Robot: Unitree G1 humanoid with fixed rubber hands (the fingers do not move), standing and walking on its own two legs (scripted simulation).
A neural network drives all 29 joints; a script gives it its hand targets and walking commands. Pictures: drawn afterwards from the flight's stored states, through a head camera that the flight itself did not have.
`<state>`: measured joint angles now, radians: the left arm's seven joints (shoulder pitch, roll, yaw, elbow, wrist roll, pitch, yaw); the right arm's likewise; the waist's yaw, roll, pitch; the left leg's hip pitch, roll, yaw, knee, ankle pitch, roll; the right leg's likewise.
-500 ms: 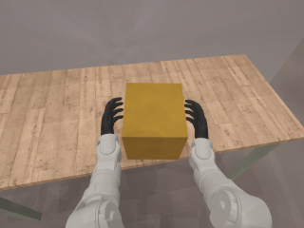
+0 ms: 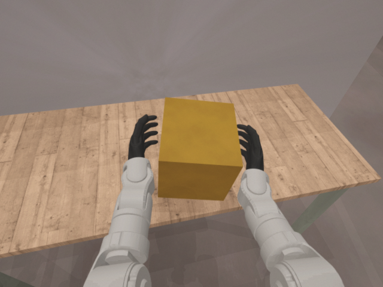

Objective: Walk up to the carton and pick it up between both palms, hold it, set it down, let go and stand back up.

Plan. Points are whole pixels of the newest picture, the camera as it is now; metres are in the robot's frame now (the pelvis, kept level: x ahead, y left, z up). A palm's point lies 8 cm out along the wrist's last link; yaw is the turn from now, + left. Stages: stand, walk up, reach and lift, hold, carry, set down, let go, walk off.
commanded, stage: reach and lift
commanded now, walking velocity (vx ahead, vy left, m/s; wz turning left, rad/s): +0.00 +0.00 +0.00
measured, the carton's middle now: (195, 150) +0.41 +0.03 +0.04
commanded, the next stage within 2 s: hold in 1.54 s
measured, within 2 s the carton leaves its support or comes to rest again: neither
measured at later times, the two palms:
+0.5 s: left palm (136, 140) +0.34 +0.14 +0.16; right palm (271, 149) +0.34 -0.11 +0.14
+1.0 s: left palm (138, 137) +0.34 +0.13 +0.16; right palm (275, 144) +0.35 -0.12 +0.15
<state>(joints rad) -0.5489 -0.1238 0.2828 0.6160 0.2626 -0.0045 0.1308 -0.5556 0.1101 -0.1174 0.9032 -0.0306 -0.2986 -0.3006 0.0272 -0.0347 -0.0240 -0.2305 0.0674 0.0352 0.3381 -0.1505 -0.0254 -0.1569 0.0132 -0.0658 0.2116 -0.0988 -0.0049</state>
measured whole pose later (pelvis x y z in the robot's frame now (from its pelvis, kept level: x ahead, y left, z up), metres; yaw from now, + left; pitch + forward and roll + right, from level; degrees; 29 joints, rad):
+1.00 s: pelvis -0.02 +0.00 +0.00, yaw +2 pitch -12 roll -1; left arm -0.60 -0.15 0.30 0.10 0.50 0.67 -0.06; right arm -0.63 0.10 -0.04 0.58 0.05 0.06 -0.27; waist -0.10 -0.08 0.18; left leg 0.05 0.04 0.02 0.29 -0.13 -0.02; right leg 0.10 -0.02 -0.09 0.24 -0.13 0.00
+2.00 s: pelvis -0.03 -0.01 +0.00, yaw +1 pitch -14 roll +0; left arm -0.61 -0.17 0.30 -0.01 0.53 0.79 -0.07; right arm -0.66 0.10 -0.04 0.53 0.06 0.12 -0.25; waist -0.09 -0.09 0.20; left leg 0.09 0.04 0.04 0.27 -0.10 -0.02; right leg 0.11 -0.01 -0.10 0.26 -0.12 -0.01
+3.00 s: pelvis -0.03 +0.00 +0.00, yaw +2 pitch -15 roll -1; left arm -0.57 -0.18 0.28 -0.07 0.55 0.80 -0.07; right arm -0.63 0.10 0.00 0.48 0.09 0.11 -0.27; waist -0.11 -0.10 0.22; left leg 0.11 0.04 0.04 0.29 -0.13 -0.02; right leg 0.15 -0.02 -0.11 0.25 -0.13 0.00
